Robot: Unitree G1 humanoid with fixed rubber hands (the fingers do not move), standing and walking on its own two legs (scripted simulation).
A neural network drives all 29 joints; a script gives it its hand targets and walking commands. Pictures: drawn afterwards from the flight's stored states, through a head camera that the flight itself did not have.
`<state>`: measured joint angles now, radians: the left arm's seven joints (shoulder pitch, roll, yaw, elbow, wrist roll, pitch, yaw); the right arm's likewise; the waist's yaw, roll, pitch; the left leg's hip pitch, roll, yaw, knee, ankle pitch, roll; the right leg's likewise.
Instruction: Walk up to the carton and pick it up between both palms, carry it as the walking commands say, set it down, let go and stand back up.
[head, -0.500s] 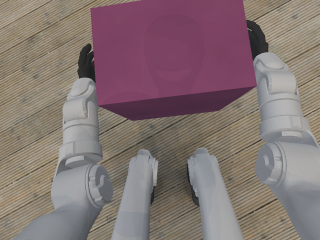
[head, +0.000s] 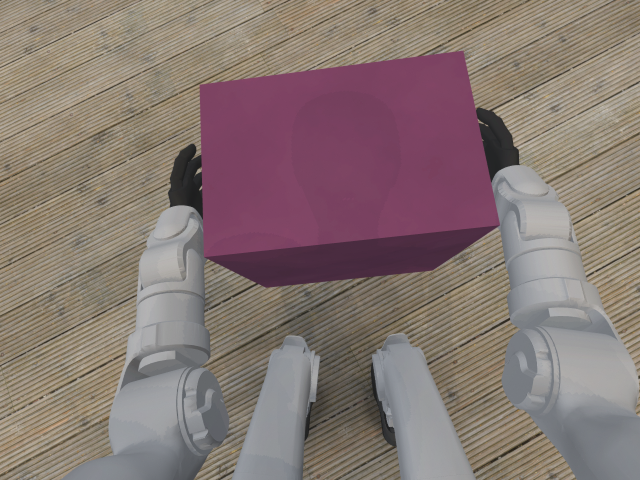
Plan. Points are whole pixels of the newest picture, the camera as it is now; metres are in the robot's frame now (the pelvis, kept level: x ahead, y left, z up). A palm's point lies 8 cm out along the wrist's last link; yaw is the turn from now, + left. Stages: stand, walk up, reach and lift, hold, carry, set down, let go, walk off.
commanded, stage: reach and lift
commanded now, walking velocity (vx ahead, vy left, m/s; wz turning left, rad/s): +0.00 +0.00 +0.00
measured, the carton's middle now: (341, 197) +0.45 +0.00 -0.12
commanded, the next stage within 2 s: none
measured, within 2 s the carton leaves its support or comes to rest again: neither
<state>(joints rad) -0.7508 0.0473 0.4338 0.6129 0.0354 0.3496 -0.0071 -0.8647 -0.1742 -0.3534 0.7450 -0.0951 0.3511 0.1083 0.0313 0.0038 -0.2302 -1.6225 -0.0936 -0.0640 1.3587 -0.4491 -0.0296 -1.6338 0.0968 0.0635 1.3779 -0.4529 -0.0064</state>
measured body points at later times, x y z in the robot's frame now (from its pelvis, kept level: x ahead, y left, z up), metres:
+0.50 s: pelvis +0.02 +0.00 +0.07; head +0.20 -0.01 +0.48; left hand +0.42 +0.19 +0.00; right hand +0.45 -0.19 +0.00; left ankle +0.07 +0.12 -0.57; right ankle +0.07 -0.10 -0.57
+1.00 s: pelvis +0.04 +0.00 +0.12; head +0.18 -0.01 +0.55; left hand +0.39 +0.20 +0.07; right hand +0.42 -0.19 +0.07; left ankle +0.07 +0.12 -0.57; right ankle +0.07 -0.10 -0.57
